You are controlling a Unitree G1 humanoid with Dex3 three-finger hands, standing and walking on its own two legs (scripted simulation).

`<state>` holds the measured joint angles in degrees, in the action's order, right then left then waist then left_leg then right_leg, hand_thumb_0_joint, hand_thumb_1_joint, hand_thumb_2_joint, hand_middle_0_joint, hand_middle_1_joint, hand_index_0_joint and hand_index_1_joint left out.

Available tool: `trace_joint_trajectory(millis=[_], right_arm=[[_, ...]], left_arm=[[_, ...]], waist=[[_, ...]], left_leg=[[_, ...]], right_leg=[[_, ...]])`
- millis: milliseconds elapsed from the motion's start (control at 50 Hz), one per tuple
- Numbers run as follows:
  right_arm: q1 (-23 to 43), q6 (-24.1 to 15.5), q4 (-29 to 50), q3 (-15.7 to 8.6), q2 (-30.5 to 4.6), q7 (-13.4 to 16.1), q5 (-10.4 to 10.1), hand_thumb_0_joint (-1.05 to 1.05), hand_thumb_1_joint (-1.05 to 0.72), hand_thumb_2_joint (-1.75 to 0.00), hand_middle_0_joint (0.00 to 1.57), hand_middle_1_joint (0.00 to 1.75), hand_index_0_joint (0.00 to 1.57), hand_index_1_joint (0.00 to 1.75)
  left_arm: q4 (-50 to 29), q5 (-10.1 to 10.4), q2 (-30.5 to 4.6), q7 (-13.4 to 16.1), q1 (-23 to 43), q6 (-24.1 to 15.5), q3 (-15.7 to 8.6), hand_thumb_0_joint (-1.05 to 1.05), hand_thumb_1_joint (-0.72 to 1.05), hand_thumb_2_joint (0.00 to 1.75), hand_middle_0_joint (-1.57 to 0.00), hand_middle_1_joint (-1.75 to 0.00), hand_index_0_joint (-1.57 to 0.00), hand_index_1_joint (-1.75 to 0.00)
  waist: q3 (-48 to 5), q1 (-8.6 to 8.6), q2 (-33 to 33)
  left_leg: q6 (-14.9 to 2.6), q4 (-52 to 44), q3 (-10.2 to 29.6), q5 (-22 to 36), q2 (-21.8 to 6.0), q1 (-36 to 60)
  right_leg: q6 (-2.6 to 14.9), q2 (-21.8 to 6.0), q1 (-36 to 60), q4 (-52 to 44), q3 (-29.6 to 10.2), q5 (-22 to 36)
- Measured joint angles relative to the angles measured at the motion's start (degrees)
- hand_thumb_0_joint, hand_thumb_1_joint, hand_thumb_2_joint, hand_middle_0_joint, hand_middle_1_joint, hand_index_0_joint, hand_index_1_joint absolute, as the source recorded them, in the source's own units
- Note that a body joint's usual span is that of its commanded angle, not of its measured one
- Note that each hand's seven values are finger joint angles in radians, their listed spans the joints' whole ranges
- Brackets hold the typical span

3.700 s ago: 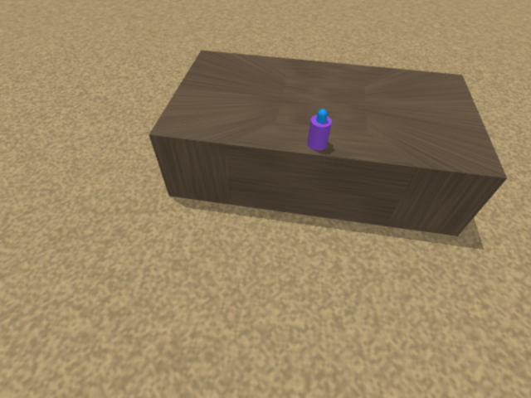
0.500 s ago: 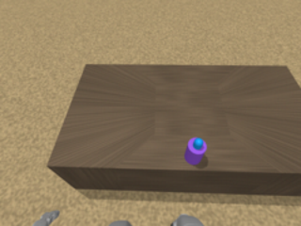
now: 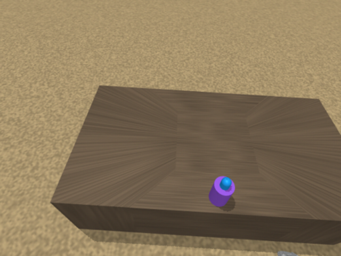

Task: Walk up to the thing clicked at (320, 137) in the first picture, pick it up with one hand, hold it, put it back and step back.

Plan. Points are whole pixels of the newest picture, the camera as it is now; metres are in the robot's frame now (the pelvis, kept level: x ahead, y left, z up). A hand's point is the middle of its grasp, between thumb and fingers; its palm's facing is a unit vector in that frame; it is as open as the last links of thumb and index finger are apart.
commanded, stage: walk up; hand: right
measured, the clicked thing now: (222, 189) +0.41 -0.21 -0.31
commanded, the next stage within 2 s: stand in 0.86 s
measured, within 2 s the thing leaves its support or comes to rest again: neither
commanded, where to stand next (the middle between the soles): +0.04 -0.03 m, yaw -1 degrees
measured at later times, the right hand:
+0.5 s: hand out of the picture +0.09 -0.27 -0.15, palm faces -0.02 +0.94 -0.34, open 7.4 cm
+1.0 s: hand out of the picture +0.08 -0.27 -0.16, palm faces -0.03 +0.94 -0.34, open 7.4 cm
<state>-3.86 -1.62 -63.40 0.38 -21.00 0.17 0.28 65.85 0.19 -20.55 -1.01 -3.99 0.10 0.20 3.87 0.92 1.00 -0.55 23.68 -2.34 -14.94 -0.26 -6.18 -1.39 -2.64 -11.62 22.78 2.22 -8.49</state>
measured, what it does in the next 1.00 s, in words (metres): stands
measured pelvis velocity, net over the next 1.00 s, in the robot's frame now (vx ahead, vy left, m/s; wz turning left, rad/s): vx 0.01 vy -0.02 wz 0.00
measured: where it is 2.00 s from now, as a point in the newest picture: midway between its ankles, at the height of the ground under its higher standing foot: outside the picture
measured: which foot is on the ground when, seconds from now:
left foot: down 0.00-1.00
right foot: down 0.00-1.00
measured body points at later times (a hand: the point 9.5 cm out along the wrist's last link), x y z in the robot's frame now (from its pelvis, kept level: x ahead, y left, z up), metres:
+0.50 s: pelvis +0.01 -0.01 +0.01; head +0.02 -0.02 +0.46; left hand +0.09 +0.28 -0.13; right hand +0.09 -0.31 -0.13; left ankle -0.02 +0.11 -0.74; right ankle +0.04 -0.14 -0.74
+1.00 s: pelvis +0.01 -0.02 +0.01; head +0.02 -0.02 +0.45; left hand +0.10 +0.28 -0.12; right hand +0.08 -0.32 -0.13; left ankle -0.02 +0.11 -0.74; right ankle +0.04 -0.14 -0.74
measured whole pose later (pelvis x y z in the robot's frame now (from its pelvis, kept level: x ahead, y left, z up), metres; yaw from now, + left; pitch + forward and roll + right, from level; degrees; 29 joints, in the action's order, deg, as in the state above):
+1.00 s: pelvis +0.01 -0.02 +0.01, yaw +0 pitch -2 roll +0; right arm -6.4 -0.7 -65.6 0.2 -20.2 0.0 1.1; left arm 66.0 -0.6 -19.0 -0.7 -3.8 -0.3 -0.7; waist 2.8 -0.5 -0.5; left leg 1.1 17.4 -1.8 -12.1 -1.4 -3.2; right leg -0.1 -1.4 -9.4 18.5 3.0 -7.0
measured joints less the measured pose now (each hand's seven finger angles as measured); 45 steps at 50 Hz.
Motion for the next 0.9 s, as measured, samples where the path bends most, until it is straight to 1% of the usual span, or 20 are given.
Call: trace_joint_trajectory(millis=[140,300,600,860,900], right_arm=[[1.42,0.21,-1.53,-0.05,0.35,-0.12,0.04,0.01,-0.90,-0.90,0.21,0.30,0.20,0.30],[1.11,0.42,-2.58,-0.17,0.82,-0.19,0.18,0.01,-0.90,-0.90,0.21,0.30,0.20,0.30],[-1.35,0.88,-3.16,-0.49,0.74,0.00,0.45,0.01,-0.90,-0.90,0.21,0.30,0.20,0.30],[-2.43,0.61,-2.44,-0.40,0.75,0.06,0.69,0.01,-0.90,-0.90,0.21,0.30,0.20,0.30],[-2.50,0.72,-2.35,-0.34,0.76,0.02,0.77,0.01,-0.90,-0.90,0.21,0.30,0.20,0.30]], left_arm=[[1.80,-0.24,0.71,0.08,0.43,-0.11,-0.26,0.01,0.91,0.89,-0.20,-0.30,-0.20,-0.30],[2.30,-0.56,1.36,0.16,0.49,-0.27,-0.75,0.00,0.91,0.89,-0.20,-0.30,-0.20,-0.30],[1.41,-0.97,1.99,0.32,0.84,-0.27,-1.51,0.00,0.91,0.89,-0.20,-0.30,-0.20,-0.30],[0.26,-0.98,1.82,0.11,1.08,0.04,-1.84,0.00,0.91,0.89,-0.20,-0.30,-0.20,-0.30],[0.19,-0.94,1.75,0.17,0.85,-0.08,-1.54,0.00,0.91,0.89,-0.20,-0.30,-0.20,-0.30]], waist=[[-0.67,0.19,-0.84],[-0.77,0.01,-1.44],[-0.83,-1.13,-1.45],[-0.97,-1.31,-1.20],[-0.98,-1.38,-1.28]], left_leg=[[0.30,-3.60,0.27,1.52,0.04,1.98],[0.74,-5.95,0.37,2.56,-0.27,3.08],[1.39,-6.24,0.43,2.61,-1.14,3.27],[1.52,-5.71,0.26,2.51,-1.31,2.74],[1.56,-5.79,0.34,2.55,-1.28,2.75]], right_leg=[[0.11,0.04,1.64,-2.56,0.34,0.82],[0.45,0.41,2.40,-4.13,0.52,1.37],[1.12,1.29,2.72,-4.83,0.69,1.62],[1.33,1.45,2.08,-4.25,0.51,1.56],[1.33,1.41,2.10,-4.27,0.58,1.54]])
